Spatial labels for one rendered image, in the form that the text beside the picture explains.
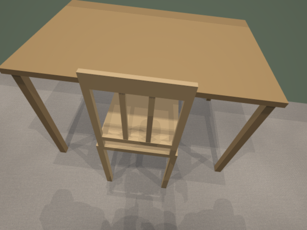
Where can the chair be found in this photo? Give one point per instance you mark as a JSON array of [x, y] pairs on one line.
[[142, 117]]

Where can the table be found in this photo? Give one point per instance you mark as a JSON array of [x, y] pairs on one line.
[[220, 54]]

